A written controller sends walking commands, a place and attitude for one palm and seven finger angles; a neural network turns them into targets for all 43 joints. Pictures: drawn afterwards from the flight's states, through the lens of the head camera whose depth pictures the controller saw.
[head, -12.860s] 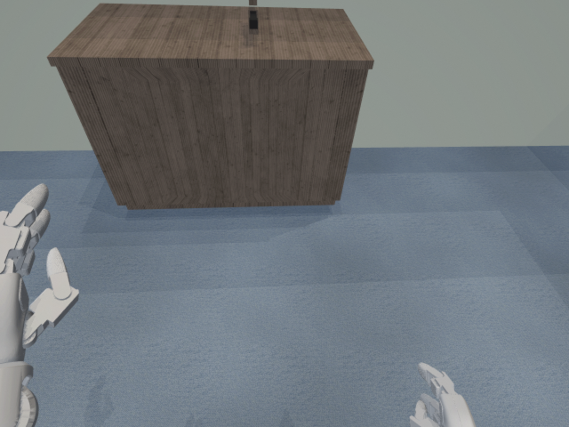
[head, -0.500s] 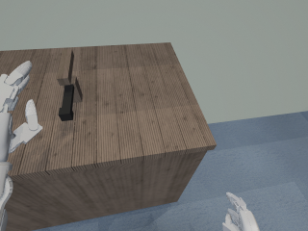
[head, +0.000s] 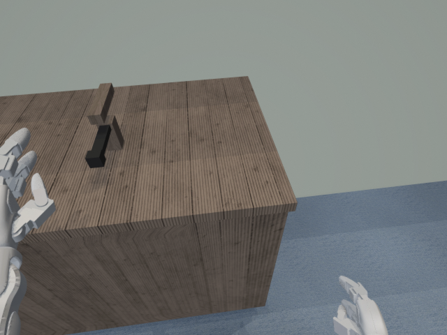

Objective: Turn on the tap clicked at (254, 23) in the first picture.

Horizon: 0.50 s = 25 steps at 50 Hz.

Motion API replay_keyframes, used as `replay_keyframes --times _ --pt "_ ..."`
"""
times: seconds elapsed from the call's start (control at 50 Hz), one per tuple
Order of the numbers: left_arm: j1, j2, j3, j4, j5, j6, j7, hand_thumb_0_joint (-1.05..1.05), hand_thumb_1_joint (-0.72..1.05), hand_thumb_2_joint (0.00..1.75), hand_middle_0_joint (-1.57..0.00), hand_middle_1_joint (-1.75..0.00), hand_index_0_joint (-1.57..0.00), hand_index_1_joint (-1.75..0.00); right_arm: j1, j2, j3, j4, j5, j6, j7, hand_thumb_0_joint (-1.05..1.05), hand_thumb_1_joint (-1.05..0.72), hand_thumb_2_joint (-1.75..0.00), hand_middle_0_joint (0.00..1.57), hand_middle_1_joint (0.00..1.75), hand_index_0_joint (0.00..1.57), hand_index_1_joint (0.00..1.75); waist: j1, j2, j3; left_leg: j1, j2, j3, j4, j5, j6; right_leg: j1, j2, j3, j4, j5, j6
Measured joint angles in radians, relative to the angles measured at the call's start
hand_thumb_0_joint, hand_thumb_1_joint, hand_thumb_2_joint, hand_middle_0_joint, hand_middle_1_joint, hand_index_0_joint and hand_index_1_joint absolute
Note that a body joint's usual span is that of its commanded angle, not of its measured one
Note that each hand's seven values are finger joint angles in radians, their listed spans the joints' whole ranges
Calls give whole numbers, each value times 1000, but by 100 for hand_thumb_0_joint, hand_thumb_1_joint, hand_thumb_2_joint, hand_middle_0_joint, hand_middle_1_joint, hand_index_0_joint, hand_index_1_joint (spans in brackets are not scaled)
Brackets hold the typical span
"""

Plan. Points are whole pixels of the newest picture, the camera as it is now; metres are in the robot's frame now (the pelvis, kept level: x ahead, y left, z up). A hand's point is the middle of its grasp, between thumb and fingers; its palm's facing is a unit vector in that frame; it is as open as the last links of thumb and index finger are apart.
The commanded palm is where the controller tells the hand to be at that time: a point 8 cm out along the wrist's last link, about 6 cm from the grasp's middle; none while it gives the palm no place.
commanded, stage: turn the palm inward beside the body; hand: left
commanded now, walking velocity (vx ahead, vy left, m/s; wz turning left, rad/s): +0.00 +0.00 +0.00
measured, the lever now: (95, 158) +0.40 +0.33 +0.10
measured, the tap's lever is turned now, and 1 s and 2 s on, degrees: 0 0 0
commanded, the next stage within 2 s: reach beside the lever's end, fingers flat in 1.64 s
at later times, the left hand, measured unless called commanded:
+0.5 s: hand (74, 210) +0.24 +0.26 +0.15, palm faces +0.35 -0.90 -0.24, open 7.4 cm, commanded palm +0.19 +0.31 +0.17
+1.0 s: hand (62, 230) +0.20 +0.26 +0.15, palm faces +0.41 -0.90 -0.17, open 7.4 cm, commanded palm +0.15 +0.30 +0.16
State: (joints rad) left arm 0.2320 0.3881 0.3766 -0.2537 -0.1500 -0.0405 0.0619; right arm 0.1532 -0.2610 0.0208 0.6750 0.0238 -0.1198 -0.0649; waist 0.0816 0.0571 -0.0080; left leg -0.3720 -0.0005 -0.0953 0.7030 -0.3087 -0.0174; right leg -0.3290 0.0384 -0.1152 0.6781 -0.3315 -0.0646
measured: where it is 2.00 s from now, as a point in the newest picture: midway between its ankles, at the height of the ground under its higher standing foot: outside the picture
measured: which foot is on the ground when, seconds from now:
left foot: down 0.00-1.00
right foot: down 0.00-1.00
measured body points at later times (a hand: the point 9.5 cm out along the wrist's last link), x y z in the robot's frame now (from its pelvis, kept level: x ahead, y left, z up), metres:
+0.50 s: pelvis +0.04 +0.03 +0.00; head +0.04 +0.02 +0.45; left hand +0.21 +0.31 +0.16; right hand +0.23 -0.21 -0.07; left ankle +0.05 +0.14 -0.72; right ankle +0.03 -0.07 -0.72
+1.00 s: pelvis +0.02 +0.03 +0.00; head +0.00 +0.02 +0.45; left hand +0.18 +0.31 +0.16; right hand +0.22 -0.18 -0.06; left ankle +0.05 +0.14 -0.72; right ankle +0.03 -0.07 -0.72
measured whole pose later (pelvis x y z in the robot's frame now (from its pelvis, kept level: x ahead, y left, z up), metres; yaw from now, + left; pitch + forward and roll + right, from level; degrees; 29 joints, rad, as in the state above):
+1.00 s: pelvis +0.02 +0.03 +0.00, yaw -1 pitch +0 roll +0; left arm 0.53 0.26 0.23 -0.54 -0.20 0.08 0.15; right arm 0.20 -0.22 0.06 0.62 0.04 -0.20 -0.08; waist 0.08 0.03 -0.06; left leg -0.37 -0.04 -0.05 0.70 -0.33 0.01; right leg -0.35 0.00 -0.07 0.69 -0.35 -0.03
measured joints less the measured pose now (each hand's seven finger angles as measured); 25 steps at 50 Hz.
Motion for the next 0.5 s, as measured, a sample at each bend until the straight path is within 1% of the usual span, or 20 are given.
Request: replay_keyframes --times 0.04,0.08,0.1,0.14,0.22,0.26,0.32,0.36,0.4,0.44,0.5 --pt "6 7 -28 10 -7 67 -24 1 89 90 -20 -30 -21 -30 -2 -1 0 -2 8 3 -12 2 -90 -90 20 30 20 30 -10 16 -6 3 1 7 -4 -2 -1 -3 0 7 3 -3 4" --pt "33 11 -47 -4 -13 95 -35 1 89 90 -20 -30 -21 -30 -5 3 -3 -6 13 0 -17 2 -90 -90 20 30 20 30 -22 22 -10 4 2 18 -9 -3 -4 -10 0 18 9 -7 7" --pt "53 9 -52 -19 -19 93 -35 1 89 90 -20 -30 -21 -30 -4 7 -7 -8 14 -3 -16 2 -90 -90 20 30 20 30 -28 21 -13 2 3 24 -10 -4 -7 -16 0 23 13 -10 7" --pt "98 1 -47 -64 -37 65 -27 2 89 90 -20 -30 -21 -30 5 17 -15 -12 11 -11 -11 2 -90 -90 20 30 20 30 -35 13 -25 -6 5 34 -10 -9 -13 -31 1 34 21 -16 4" --pt "182 -11 -1 -141 -71 -8 -4 2 88 90 -21 -30 -22 -30 40 27 -26 -10 15 -22 3 2 -90 -90 20 30 20 30 -33 -17 -53 -12 6 48 -5 -30 -17 -44 2 47 32 -34 -1" --pt "207 -19 23 -156 -77 -13 1 1 88 90 -21 -30 -22 -30 58 20 -28 -9 20 -26 5 2 -90 -90 20 30 20 30 -27 -23 -61 -10 4 49 -2 -41 -12 -39 1 49 30 -41 1" --pt "233 -37 35 -154 -80 14 0 1 88 90 -21 -30 -21 -30 78 3 -30 -16 23 -38 -2 2 -90 -90 20 30 20 30 -19 -19 -64 -5 -4 49 -1 -50 -1 -29 -7 48 23 -48 8" --pt "246 -53 22 -152 -80 32 -7 1 89 90 -21 -30 -21 -30 84 -6 -30 -21 24 -52 -10 2 -90 -90 20 30 20 30 -14 -16 -61 -4 -11 49 -2 -52 7 -25 -14 48 21 -50 15" --pt "256 -71 -6 -159 -74 35 -13 1 89 90 -20 -30 -21 -30 84 -9 -30 -27 21 -70 -15 2 -90 -90 20 30 20 30 -10 -15 -57 -5 -19 49 -2 -53 15 -24 -21 49 20 -51 21" --pt "266 -86 -43 -177 -64 20 -15 2 89 90 -20 -30 -21 -30 82 -7 -29 -34 16 -90 -16 2 -90 -90 20 30 20 30 -7 -18 -56 -9 -25 50 0 -53 21 -27 -28 49 21 -53 27" --pt "276 -94 -87 -214 -44 -14 -4 2 89 90 -20 -30 -21 -30 72 8 -21 -39 9 -111 -11 2 -90 -90 20 30 20 30 -4 -28 -58 -12 -31 53 5 -56 26 -31 -34 52 26 -55 33"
